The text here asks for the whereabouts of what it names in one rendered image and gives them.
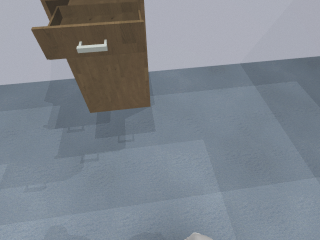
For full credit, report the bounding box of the drawer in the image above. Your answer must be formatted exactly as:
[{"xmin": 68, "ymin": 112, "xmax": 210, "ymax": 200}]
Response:
[{"xmin": 31, "ymin": 1, "xmax": 146, "ymax": 60}]

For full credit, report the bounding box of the cabinet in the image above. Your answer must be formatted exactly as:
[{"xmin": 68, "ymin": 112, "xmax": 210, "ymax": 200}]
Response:
[{"xmin": 40, "ymin": 0, "xmax": 151, "ymax": 113}]

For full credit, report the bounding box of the handle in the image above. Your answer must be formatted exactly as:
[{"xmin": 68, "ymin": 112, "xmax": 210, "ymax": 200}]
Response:
[{"xmin": 76, "ymin": 39, "xmax": 108, "ymax": 53}]

